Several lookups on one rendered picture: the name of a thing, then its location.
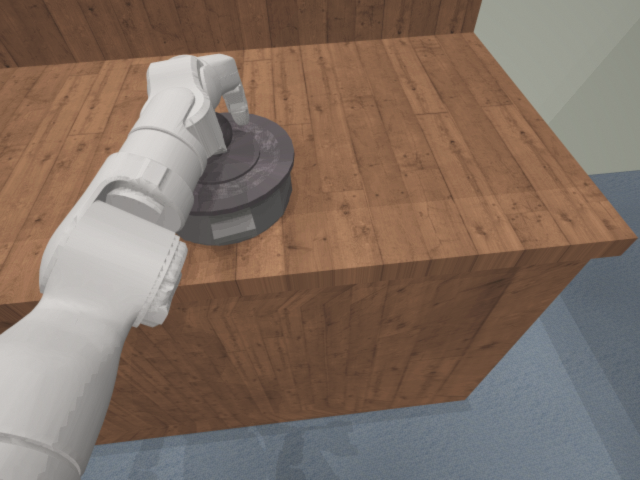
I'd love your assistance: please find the lid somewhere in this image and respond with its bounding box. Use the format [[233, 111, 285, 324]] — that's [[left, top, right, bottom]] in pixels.
[[189, 112, 295, 216]]

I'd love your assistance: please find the knob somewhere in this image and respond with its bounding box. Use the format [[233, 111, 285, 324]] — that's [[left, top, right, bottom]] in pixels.
[[216, 112, 233, 148]]

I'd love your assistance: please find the left robot hand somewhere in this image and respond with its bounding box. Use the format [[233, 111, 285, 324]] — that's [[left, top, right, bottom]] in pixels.
[[199, 54, 249, 155]]

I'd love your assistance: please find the left robot forearm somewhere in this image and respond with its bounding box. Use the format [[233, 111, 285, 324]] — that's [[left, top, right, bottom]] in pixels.
[[39, 55, 223, 294]]

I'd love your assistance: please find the left robot upper arm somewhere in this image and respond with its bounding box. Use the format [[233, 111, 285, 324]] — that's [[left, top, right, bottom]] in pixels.
[[0, 200, 188, 480]]

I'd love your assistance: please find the table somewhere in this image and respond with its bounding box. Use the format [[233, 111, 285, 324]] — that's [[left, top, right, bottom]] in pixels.
[[0, 0, 638, 445]]

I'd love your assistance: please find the pot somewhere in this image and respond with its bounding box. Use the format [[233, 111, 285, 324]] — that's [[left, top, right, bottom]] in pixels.
[[176, 175, 292, 246]]

